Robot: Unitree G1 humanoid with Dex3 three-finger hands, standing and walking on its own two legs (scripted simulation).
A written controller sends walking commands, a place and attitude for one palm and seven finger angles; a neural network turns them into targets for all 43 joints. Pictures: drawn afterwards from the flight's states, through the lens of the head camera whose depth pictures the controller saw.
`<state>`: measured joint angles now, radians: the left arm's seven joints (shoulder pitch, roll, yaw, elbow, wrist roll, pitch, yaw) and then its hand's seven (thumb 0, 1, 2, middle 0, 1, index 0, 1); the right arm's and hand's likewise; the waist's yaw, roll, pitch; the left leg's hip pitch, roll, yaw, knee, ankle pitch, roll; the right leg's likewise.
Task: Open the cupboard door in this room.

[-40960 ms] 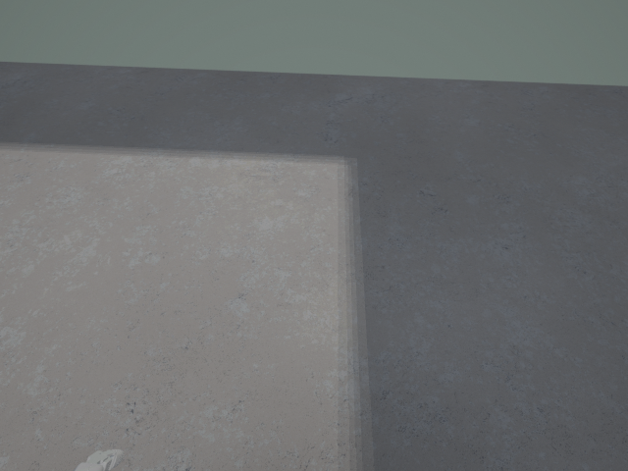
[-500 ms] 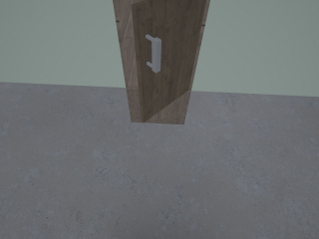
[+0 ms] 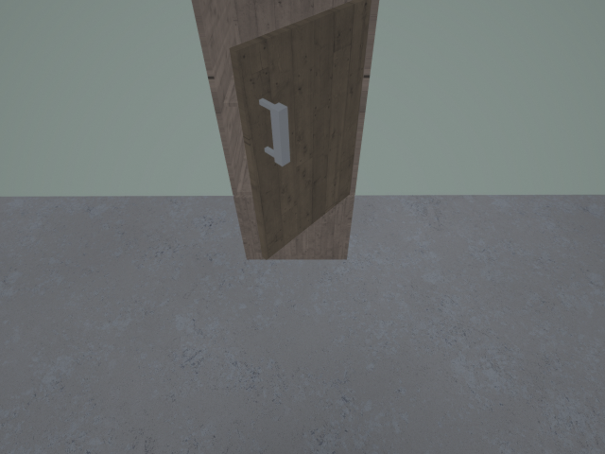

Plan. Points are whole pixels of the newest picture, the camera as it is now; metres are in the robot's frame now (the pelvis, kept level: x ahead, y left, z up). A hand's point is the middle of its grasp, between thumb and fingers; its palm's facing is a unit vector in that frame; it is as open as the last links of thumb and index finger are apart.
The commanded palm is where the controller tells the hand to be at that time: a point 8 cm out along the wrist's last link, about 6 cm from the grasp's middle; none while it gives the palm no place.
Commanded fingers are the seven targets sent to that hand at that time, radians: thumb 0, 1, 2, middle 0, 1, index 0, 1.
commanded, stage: let the arm hang, fingers relaxed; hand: left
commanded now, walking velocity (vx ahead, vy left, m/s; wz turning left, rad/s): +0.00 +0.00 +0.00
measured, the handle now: (273, 132) +0.70 +0.10 +0.05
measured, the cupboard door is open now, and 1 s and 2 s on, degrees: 47 47 47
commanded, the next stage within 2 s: look to check the result in 0.06 s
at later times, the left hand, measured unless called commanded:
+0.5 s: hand out of the picture +0.06 +0.23 -0.16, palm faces -0.01 -0.95 -0.33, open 7.4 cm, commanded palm none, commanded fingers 0.00 0.90 0.90 -0.20 -0.30 -0.20 -0.30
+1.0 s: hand out of the picture +0.09 +0.21 -0.17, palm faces -0.06 -0.95 -0.29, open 7.4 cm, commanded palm none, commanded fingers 0.00 0.90 0.90 -0.20 -0.30 -0.20 -0.30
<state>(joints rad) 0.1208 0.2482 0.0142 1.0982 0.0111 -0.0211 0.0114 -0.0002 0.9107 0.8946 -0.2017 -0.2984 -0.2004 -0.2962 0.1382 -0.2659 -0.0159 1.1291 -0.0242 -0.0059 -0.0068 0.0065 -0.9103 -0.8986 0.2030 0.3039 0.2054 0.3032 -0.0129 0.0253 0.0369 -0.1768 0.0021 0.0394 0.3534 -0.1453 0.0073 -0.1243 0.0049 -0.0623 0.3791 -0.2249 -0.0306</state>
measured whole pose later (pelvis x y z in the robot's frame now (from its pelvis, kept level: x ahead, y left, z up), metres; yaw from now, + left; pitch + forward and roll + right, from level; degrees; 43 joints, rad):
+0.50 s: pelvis +0.02 -0.01 +0.00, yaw -1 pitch -1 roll +0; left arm 0.16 0.29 0.02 1.15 0.01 -0.02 0.01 0.00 0.91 0.89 -0.20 -0.30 -0.20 -0.30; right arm 0.13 -0.30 -0.01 1.14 -0.02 0.00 -0.01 0.01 -0.91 -0.90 0.20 0.30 0.21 0.30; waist 0.00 0.02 0.06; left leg -0.14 0.02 0.04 0.32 -0.15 -0.01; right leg -0.08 0.02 -0.06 0.32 -0.22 -0.04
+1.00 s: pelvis +0.02 +0.00 +0.00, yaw -5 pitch -1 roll +0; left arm 0.17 0.26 0.04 1.08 0.01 0.03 0.02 0.00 0.91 0.89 -0.20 -0.30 -0.20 -0.30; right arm 0.13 -0.26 -0.03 1.07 -0.02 0.02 -0.03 0.01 -0.91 -0.90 0.20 0.30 0.20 0.30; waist 0.01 0.01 0.06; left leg -0.18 0.05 0.12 0.43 -0.23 -0.01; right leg -0.15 0.04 0.02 0.43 -0.26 -0.04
